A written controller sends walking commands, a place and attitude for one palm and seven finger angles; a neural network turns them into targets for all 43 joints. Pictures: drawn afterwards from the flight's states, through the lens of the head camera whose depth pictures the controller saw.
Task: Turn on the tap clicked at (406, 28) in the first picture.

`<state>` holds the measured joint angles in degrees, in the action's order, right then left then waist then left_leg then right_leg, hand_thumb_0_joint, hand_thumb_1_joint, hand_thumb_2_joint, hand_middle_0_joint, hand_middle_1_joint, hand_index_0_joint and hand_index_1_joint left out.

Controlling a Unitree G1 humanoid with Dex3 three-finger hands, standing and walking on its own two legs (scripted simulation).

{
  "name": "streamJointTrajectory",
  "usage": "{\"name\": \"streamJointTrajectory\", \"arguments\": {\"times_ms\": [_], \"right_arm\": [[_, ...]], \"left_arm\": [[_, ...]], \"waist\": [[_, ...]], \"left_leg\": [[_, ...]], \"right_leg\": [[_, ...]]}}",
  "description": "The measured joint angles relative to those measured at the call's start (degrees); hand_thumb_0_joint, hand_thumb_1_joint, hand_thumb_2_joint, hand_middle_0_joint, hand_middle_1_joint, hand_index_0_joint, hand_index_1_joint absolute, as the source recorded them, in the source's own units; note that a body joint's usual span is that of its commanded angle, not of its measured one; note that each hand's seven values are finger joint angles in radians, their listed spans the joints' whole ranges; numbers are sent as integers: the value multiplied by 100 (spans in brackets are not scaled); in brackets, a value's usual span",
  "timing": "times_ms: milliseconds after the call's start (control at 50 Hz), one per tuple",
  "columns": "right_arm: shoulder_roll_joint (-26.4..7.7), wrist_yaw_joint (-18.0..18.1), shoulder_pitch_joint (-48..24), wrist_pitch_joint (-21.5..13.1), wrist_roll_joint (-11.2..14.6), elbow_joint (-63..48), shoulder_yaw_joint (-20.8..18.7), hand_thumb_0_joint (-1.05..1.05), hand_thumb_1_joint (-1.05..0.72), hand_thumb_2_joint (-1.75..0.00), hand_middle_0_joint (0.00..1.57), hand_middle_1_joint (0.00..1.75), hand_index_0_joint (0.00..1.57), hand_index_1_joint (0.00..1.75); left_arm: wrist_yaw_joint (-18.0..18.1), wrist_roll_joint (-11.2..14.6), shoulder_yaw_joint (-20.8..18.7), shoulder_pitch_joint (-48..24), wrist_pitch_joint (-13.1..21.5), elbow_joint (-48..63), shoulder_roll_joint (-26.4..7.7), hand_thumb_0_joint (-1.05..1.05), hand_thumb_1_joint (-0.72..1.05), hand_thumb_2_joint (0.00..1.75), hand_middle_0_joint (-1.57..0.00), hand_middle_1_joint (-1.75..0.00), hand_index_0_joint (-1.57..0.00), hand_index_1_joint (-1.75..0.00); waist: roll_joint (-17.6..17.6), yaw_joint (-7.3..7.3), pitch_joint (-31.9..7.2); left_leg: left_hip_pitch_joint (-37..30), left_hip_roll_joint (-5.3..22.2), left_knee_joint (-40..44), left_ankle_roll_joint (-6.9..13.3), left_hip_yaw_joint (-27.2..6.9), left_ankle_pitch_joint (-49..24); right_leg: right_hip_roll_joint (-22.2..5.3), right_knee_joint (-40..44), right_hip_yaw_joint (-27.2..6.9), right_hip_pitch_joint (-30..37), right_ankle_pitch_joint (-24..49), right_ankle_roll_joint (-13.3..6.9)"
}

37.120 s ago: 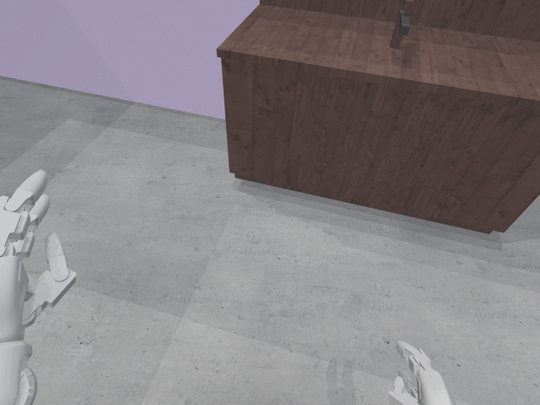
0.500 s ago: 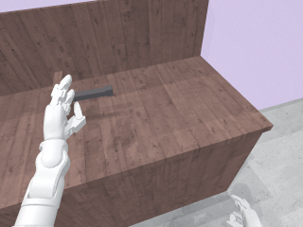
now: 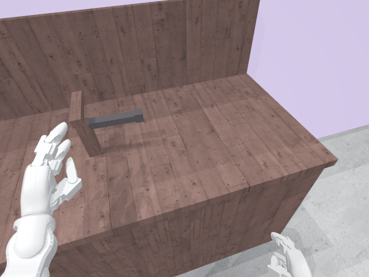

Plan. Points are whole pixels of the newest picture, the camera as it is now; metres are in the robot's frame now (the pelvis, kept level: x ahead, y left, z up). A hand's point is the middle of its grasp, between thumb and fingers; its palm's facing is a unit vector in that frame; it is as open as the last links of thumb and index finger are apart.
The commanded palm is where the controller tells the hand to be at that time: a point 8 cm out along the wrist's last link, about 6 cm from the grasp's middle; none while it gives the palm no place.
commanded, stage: draw the hand back beside the body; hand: left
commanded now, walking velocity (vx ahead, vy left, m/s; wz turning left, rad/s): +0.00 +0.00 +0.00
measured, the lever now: (138, 115) +0.52 +0.20 +0.07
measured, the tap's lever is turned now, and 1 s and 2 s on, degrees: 86 86 86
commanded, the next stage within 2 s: step back with the hand held close in 0.44 s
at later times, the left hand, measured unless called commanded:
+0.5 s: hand (68, 194) +0.20 +0.23 +0.15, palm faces +0.40 -0.86 -0.32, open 7.4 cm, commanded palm +0.16 +0.27 +0.16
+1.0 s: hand (46, 221) +0.16 +0.24 +0.14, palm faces +0.34 -0.84 -0.43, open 7.4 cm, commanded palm +0.11 +0.29 +0.17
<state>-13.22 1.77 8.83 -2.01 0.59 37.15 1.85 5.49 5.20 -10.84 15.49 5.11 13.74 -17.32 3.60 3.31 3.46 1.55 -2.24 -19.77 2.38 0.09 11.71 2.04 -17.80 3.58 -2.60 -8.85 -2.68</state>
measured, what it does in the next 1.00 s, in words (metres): shifts its weight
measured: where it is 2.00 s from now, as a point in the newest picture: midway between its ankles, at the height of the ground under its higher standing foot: outside the picture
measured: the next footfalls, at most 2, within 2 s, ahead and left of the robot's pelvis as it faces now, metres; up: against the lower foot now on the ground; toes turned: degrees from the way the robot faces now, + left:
right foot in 1.32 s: -0.10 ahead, -0.12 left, +0.00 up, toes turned +4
left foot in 1.62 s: -0.07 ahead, +0.09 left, +0.00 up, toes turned +2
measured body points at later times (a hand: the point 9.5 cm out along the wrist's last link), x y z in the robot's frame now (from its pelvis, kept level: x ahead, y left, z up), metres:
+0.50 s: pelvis +0.00 -0.01 +0.00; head -0.02 -0.03 +0.45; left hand +0.18 +0.27 +0.17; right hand +0.21 -0.22 -0.08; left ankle +0.00 +0.09 -0.75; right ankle +0.02 -0.09 -0.75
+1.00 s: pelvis -0.05 +0.00 -0.02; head -0.03 +0.00 +0.43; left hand +0.13 +0.29 +0.17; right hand +0.13 -0.24 -0.10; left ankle +0.00 +0.09 -0.75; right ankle +0.02 -0.09 -0.75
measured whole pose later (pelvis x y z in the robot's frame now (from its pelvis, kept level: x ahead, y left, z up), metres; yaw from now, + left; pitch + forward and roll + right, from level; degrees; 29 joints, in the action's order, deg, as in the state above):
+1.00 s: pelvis -0.05 +0.00 -0.02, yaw +1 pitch -1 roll -1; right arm -14.4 4.1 10.6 -0.6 1.3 32.1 -0.2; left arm 7.8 4.1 -17.8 29.6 8.0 29.6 -23.2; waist 1.9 0.7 2.9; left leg 19.1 -1.9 -32.5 2.4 -0.6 12.8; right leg 1.9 -27.1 5.1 -18.2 -8.4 -2.7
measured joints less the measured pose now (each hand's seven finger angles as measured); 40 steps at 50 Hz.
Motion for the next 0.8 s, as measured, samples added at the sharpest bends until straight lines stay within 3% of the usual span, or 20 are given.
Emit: {"name": "streamJointTrajectory", "arguments": {"times_ms": [200,360,600,700,800], "right_arm": [[30,6,-2,-111,-37,-80,-26,1,-90,-90,20,30,20,30],[1,69,-90,-158,-29,-18,-30,1,-90,-90,20,30,20,30],[31,93,1,-174,-16,-74,-8,1,-90,-90,20,30,20,30],[14,95,-56,-23,9,-309,-7,1,-90,-90,20,30,20,30],[-84,108,-47,149,31,-522,-87,1,-90,-90,20,30,20,30]], "left_arm": [[40,-4,-368,843,17,711,-217,2,89,90,-21,-30,-21,-30],[106,-17,-316,655,0,540,-54,1,89,90,-21,-30,-21,-30],[79,7,-335,710,19,704,-171,2,89,90,-21,-30,-21,-30],[99,-3,-767,629,321,850,-365,1,89,90,-21,-30,-21,-30],[68,-21,-612,1057,245,993,-262,1,89,90,-21,-30,-21,-30]], "waist": [[1,18,-99],[56,92,-15],[49,-1,-41],[12,-131,-46],[-10,-244,-57]], "left_leg": [[39,26,-160,-20,-40,122],[123,11,-235,-26,-108,110],[137,89,-283,-86,-84,148],[624,120,-492,-101,-94,136],[989,84,-595,-69,-8,63]], "right_leg": [[25,-78,39,8,-89,-15],[7,-167,113,-61,-113,-29],[85,-170,90,-70,-115,-90],[109,-269,114,-508,-40,-92],[62,-461,46,-932,11,-54]]}}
